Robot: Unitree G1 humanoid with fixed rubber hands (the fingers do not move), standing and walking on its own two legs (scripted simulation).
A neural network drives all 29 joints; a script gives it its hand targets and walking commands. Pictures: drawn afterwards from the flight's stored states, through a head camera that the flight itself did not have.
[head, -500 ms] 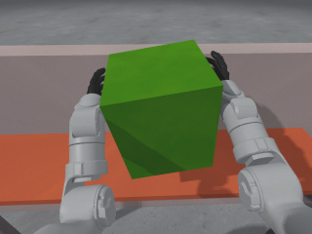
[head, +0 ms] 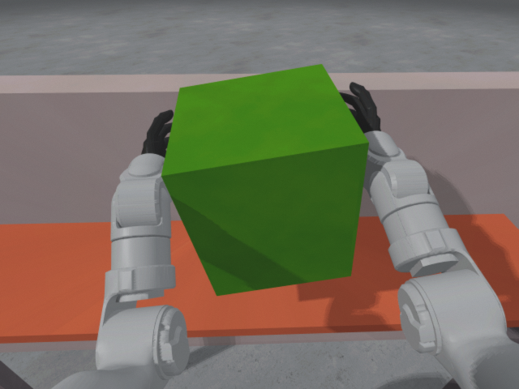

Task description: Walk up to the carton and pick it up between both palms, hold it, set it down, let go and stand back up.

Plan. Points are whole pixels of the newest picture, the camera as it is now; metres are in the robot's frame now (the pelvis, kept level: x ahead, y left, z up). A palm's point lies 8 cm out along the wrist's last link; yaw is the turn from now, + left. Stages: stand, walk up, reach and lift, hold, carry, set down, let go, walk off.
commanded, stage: hold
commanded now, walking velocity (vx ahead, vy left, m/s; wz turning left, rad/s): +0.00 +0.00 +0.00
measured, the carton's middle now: (267, 184) +0.35 +0.00 +0.19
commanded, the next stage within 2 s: none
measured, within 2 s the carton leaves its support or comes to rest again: neither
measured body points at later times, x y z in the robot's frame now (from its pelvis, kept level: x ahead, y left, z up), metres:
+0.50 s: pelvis +0.00 +0.00 +0.00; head -0.07 +0.02 +0.44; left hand +0.38 +0.16 +0.23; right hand +0.39 -0.15 +0.26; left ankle +0.02 +0.12 -0.75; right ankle +0.01 -0.12 -0.75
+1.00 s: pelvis +0.00 +0.00 +0.00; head -0.07 +0.02 +0.44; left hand +0.37 +0.16 +0.22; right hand +0.38 -0.15 +0.25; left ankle +0.02 +0.12 -0.75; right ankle +0.01 -0.12 -0.75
